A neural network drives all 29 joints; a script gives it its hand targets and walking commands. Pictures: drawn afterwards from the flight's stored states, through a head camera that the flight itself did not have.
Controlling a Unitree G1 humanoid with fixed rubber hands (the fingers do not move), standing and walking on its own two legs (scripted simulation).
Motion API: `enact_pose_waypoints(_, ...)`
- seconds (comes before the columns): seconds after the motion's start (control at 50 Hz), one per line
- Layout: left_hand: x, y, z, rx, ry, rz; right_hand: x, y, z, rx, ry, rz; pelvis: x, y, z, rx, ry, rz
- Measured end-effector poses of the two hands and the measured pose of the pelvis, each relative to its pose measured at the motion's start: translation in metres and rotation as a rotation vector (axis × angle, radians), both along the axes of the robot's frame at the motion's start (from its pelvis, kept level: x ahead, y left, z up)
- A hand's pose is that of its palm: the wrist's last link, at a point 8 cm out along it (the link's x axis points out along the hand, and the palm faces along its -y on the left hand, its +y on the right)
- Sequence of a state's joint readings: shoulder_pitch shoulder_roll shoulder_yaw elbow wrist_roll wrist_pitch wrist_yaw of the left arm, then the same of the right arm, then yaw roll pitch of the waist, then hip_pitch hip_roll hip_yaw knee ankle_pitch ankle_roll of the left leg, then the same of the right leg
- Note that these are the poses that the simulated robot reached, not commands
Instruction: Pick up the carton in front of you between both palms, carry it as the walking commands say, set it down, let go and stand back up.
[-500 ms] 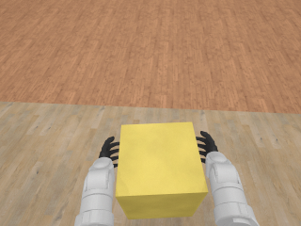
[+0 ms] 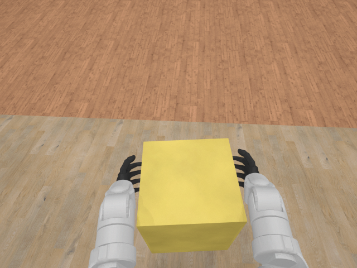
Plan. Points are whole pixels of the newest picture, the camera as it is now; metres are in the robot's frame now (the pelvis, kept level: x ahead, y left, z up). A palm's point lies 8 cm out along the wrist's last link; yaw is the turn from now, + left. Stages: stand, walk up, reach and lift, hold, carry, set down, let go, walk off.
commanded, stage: reach and lift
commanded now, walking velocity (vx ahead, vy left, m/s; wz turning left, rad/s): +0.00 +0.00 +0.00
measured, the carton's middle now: (187, 199) +0.30 +0.00 -0.05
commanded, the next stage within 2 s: hold in 0.46 s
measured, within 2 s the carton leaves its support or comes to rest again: neither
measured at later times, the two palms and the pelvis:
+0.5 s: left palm (124, 184) +0.29 +0.15 +0.04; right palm (252, 177) +0.30 -0.15 +0.04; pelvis +0.01 +0.00 +0.00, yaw +0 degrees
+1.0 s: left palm (122, 186) +0.28 +0.15 +0.05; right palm (255, 179) +0.28 -0.15 +0.05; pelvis -0.01 +0.00 +0.00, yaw +0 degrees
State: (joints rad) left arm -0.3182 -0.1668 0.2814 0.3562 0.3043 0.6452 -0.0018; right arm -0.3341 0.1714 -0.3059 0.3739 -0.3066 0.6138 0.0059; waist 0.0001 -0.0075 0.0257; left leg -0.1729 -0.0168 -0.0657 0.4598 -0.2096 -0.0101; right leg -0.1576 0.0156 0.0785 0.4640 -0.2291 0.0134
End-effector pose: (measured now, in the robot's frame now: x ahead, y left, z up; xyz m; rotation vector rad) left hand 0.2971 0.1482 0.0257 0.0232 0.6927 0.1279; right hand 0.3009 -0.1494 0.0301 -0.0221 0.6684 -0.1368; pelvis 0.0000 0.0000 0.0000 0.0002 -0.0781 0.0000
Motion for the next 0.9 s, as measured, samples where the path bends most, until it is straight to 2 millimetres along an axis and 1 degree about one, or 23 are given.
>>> enact_pose_waypoints(0.2, 0.002, -0.001, 0.003, 0.015, 0.008, -0.010, 0.002, -0.001, 0.003, -0.014, 0.008, 0.012, 0.010, -0.001, 0.003, 0.000, -0.005, 0.000)
enact_pose_waypoints(0.38, 0.000, -0.001, 0.007, 0.019, 0.007, -0.009, 0.001, -0.001, 0.007, -0.017, 0.007, 0.018, 0.012, -0.002, 0.004, 0.001, -0.016, 0.002)
enact_pose_waypoints(0.5, -0.002, -0.002, 0.011, 0.018, 0.000, -0.006, -0.001, -0.002, 0.011, -0.015, 0.000, 0.018, 0.010, -0.003, 0.005, 0.001, -0.024, 0.003)
enact_pose_waypoints(0.64, -0.010, -0.003, 0.025, 0.022, -0.028, -0.013, -0.010, -0.003, 0.025, -0.019, -0.028, 0.017, 0.009, -0.003, 0.006, 0.001, -0.044, 0.004)
enact_pose_waypoints(0.78, -0.016, -0.003, 0.022, 0.019, 0.002, -0.015, -0.017, -0.003, 0.021, -0.016, 0.003, 0.011, 0.001, -0.002, 0.005, 0.000, -0.064, 0.001)
enact_pose_waypoints(0.9, -0.017, -0.002, 0.022, 0.010, -0.004, -0.008, -0.018, -0.002, 0.022, -0.008, -0.004, 0.004, -0.005, -0.001, 0.003, 0.000, -0.063, 0.000)
